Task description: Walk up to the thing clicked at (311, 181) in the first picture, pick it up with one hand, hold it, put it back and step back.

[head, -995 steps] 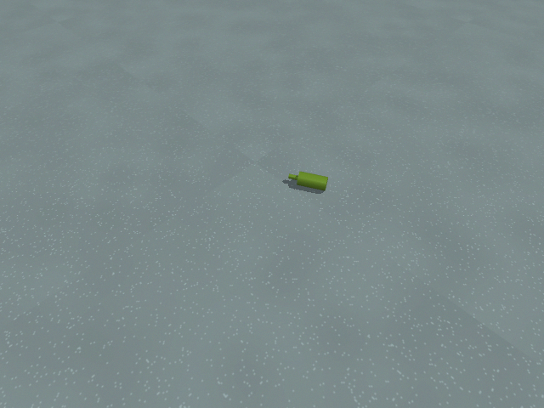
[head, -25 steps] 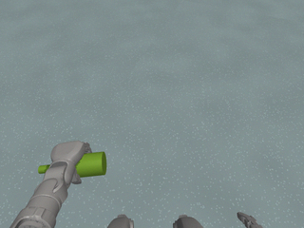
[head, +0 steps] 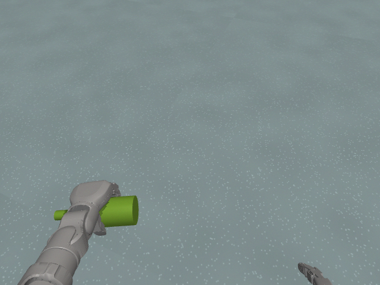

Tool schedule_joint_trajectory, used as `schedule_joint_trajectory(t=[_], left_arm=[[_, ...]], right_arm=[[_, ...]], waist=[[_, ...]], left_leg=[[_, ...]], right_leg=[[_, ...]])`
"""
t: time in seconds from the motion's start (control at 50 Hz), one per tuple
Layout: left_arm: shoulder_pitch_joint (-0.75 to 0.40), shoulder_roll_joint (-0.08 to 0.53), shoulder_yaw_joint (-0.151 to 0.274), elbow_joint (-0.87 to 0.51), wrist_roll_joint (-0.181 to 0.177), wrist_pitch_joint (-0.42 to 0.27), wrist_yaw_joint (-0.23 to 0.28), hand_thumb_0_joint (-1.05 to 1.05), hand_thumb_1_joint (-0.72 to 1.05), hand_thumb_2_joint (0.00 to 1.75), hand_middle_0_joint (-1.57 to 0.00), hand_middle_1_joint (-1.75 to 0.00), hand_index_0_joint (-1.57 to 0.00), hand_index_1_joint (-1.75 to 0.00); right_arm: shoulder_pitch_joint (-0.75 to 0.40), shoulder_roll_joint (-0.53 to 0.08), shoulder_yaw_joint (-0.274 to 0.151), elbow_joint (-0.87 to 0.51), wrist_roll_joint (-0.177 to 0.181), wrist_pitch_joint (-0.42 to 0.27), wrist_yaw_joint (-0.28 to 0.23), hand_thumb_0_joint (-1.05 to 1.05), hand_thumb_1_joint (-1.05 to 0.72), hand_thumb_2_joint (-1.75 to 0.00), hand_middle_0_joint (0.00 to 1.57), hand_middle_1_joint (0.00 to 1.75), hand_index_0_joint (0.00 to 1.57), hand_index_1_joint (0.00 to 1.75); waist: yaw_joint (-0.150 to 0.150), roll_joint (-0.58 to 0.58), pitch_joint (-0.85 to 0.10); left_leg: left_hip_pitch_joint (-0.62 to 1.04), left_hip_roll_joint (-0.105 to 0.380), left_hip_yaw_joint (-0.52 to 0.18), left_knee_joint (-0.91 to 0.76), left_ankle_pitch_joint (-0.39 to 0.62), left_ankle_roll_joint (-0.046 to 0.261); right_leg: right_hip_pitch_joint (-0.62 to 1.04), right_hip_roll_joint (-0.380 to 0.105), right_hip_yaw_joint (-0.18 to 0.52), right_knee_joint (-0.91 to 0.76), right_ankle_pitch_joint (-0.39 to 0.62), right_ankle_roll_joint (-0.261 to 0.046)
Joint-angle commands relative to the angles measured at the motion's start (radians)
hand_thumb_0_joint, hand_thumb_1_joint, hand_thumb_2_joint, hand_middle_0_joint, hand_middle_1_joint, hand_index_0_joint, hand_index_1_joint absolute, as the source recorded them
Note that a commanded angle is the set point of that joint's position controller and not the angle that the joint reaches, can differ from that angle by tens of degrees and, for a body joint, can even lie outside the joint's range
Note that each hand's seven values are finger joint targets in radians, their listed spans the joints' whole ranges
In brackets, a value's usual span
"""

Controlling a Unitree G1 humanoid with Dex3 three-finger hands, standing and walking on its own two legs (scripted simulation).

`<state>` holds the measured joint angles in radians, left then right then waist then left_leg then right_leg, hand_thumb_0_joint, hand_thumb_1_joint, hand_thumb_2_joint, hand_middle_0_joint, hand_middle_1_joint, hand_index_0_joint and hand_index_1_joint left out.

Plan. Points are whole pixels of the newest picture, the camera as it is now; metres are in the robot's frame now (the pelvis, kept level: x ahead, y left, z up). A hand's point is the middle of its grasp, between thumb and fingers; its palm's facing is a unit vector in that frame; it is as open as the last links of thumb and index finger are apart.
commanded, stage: hold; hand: left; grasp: from above
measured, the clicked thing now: (96, 212) +0.31 +0.24 -0.09
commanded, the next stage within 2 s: crouch in 1.60 s
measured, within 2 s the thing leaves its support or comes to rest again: neither
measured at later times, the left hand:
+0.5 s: hand (95, 216) +0.28 +0.22 -0.04, palm faces -0.46 -0.05 -0.89, open 9.7 cm
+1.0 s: hand (92, 220) +0.27 +0.22 -0.02, palm faces -0.45 -0.05 -0.89, open 9.7 cm
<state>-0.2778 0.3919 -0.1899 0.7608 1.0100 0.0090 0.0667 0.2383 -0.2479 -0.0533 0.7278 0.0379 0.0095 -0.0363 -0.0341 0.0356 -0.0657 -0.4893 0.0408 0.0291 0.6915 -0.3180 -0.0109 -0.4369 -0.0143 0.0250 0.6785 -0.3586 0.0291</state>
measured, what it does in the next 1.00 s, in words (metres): stands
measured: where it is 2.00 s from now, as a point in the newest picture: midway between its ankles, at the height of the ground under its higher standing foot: outside the picture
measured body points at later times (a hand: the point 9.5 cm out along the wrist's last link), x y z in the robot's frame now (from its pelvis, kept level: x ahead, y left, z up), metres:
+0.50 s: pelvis -0.01 +0.00 +0.01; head +0.00 -0.01 +0.46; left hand +0.30 +0.22 +0.01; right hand +0.12 -0.26 -0.10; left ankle +0.02 +0.12 -0.72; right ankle -0.01 -0.14 -0.72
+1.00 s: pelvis -0.02 +0.00 +0.02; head -0.02 -0.02 +0.46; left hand +0.29 +0.22 +0.03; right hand +0.12 -0.26 -0.10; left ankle +0.02 +0.12 -0.72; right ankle -0.01 -0.14 -0.72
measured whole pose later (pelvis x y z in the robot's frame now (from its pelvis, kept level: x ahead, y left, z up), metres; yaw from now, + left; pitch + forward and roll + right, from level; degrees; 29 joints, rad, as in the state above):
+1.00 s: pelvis -0.02 +0.00 +0.02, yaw +0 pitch +0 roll +0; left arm -0.23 0.40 -0.21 0.62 0.99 0.00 -0.05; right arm 0.19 -0.25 -0.03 0.68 0.06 0.05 -0.06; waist 0.00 0.05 -0.02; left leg -0.32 0.03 0.04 0.52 -0.21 -0.01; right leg -0.28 -0.02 0.04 0.53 -0.26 0.03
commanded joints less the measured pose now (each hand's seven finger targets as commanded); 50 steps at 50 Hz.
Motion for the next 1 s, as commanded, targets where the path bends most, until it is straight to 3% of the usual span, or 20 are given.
schedule_joint_trajectory(t=[0.0,0.04,0.2,0.3,0.34,0.5,0.58,0.78,0.98], left_arm=[[-0.282,0.217,0.097,-0.209,-0.003,-0.012,0.015,0.0,0.74,0.74,-1.17,-0.42,-1.13,-0.46],[-0.313,0.216,0.094,-0.253,-0.007,-0.019,0.0,0.0,0.74,0.74,-1.16,-0.43,-1.13,-0.47],[-0.331,0.238,0.114,-0.281,0.009,-0.025,0.002,0.0,0.78,0.72,-1.18,-0.42,-1.15,-0.46],[-0.308,0.208,0.091,-0.27,0.011,-0.014,-0.009,0.0,0.77,0.74,-1.19,-0.43,-1.15,-0.47],[-0.312,0.221,0.1,-0.29,0.007,-0.015,-0.016,0.0,0.79,0.73,-1.19,-0.44,-1.16,-0.47],[-0.284,0.208,0.086,-0.294,-0.009,-0.019,-0.05,0.0,0.8,0.69,-1.18,-0.46,-1.16,-0.47],[-0.323,0.214,0.087,-0.334,-0.016,-0.027,-0.054,0.0,0.77,0.7,-1.17,-0.46,-1.15,-0.48],[-0.326,0.224,0.099,-0.347,-0.011,-0.025,-0.044,0.0,0.78,0.71,-1.17,-0.48,-1.16,-0.5],[-0.313,0.22,0.085,-0.347,-0.025,-0.02,-0.083,0.0,0.8,0.74,-1.2,-0.49,-1.18,-0.51]], right_arm=[[-0.016,-0.152,-0.048,-0.126,0.003,-0.022,-0.007,0.0,-0.89,-0.9,0.2,0.3,0.2,0.3],[-0.016,-0.15,-0.048,-0.129,0.004,-0.017,-0.007,0.0,-0.89,-0.9,0.2,0.3,0.2,0.3],[-0.042,-0.151,-0.044,-0.154,0.007,-0.002,-0.01,0.0,-0.89,-0.9,0.2,0.3,0.2,0.3],[-0.051,-0.149,-0.044,-0.158,0.007,0.005,-0.008,0.0,-0.89,-0.9,0.2,0.3,0.2,0.3],[-0.063,-0.149,-0.043,-0.162,0.011,0.007,-0.01,0.0,-0.9,-0.9,0.2,0.3,0.2,0.3],[-0.092,-0.144,-0.031,-0.178,0.016,0.007,-0.017,0.0,-0.9,-0.9,0.2,0.3,0.2,0.3],[-0.105,-0.144,-0.027,-0.187,0.019,0.005,-0.019,0.0,-0.9,-0.9,0.2,0.3,0.2,0.3],[-0.126,-0.143,-0.021,-0.182,0.019,-0.003,-0.022,0.0,-0.9,-0.9,0.2,0.3,0.2,0.3],[-0.149,-0.136,-0.012,-0.186,0.022,-0.002,-0.028,0.0,-0.9,-0.9,0.2,0.3,0.2,0.3]], waist=[[0.006,-0.016,-0.272],[0.008,0.012,-0.295],[0.015,0.008,-0.257],[0.011,0.001,-0.238],[0.024,0.001,-0.244],[0.025,-0.013,-0.192],[0.025,-0.005,-0.191],[0.036,0.016,-0.195],[0.033,-0.028,-0.151]], left_leg=[[0.24,-0.053,0.002,-0.077,0.324,0.016],[0.27,-0.048,0.002,-0.08,0.367,0.014],[0.281,-0.051,0.005,-0.119,0.324,0.015],[0.293,-0.048,0.008,-0.137,0.317,0.019],[0.298,-0.051,0.01,-0.147,0.306,0.02],[0.293,-0.047,0.007,-0.195,0.216,0.021],[0.311,-0.044,0.004,-0.213,0.192,0.018],[0.338,-0.044,0.005,-0.231,0.183,0.013],[0.331,-0.048,0.008,-0.255,0.157,0.023]], right_leg=[[0.082,0.044,-0.013,-0.111,0.339,-0.022],[0.087,0.047,-0.014,-0.106,0.364,-0.025],[0.112,0.045,-0.012,-0.143,0.335,-0.025],[0.119,0.044,-0.013,-0.159,0.326,-0.025],[0.133,0.043,-0.012,-0.169,0.316,-0.025],[0.129,0.045,-0.013,-0.205,0.219,-0.032],[0.126,0.047,-0.015,-0.216,0.191,-0.035],[0.131,0.045,-0.015,-0.235,0.175,-0.037],[0.147,0.04,-0.009,-0.264,0.155,-0.031]])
